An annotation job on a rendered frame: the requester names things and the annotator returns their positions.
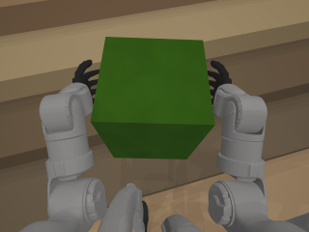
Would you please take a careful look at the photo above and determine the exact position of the left robot hand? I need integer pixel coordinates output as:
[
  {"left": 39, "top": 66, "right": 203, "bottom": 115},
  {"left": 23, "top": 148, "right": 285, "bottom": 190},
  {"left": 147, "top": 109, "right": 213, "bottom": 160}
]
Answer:
[{"left": 72, "top": 59, "right": 99, "bottom": 104}]

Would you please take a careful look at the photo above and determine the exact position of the robot right forearm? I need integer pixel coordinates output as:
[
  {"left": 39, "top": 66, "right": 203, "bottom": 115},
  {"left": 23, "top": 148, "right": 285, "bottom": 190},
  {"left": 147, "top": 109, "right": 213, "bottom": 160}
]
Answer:
[{"left": 213, "top": 83, "right": 267, "bottom": 203}]

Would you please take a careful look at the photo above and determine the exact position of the carton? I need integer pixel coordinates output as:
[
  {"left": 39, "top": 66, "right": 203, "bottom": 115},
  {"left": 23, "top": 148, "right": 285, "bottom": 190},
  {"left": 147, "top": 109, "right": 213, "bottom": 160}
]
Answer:
[{"left": 91, "top": 37, "right": 215, "bottom": 160}]

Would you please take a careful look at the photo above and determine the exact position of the robot left shin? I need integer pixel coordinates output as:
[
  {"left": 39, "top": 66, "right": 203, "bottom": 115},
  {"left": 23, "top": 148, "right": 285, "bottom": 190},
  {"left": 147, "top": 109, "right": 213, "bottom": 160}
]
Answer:
[{"left": 126, "top": 183, "right": 145, "bottom": 232}]

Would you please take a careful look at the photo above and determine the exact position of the right robot upper arm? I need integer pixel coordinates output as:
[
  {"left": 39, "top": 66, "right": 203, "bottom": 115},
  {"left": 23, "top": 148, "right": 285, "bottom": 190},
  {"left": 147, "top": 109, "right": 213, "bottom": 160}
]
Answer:
[{"left": 208, "top": 180, "right": 306, "bottom": 232}]

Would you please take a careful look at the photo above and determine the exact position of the right robot hand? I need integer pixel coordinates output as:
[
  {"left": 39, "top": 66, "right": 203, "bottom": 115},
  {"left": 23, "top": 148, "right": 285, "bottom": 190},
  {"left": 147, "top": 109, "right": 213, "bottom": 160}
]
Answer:
[{"left": 208, "top": 60, "right": 232, "bottom": 105}]

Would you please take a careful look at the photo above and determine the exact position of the robot left forearm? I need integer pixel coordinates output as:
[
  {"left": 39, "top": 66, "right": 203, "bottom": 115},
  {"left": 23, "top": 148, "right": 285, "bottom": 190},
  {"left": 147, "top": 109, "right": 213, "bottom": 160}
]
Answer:
[{"left": 39, "top": 82, "right": 95, "bottom": 215}]

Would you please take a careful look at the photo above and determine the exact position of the left robot upper arm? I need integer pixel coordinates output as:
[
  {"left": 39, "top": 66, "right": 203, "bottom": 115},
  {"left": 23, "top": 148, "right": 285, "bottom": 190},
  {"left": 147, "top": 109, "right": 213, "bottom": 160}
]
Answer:
[{"left": 19, "top": 177, "right": 107, "bottom": 232}]

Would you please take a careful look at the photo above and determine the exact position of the right robot thigh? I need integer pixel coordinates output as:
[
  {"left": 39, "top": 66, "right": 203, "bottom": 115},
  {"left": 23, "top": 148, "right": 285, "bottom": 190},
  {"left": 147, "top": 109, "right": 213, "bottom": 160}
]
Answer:
[{"left": 160, "top": 214, "right": 202, "bottom": 232}]

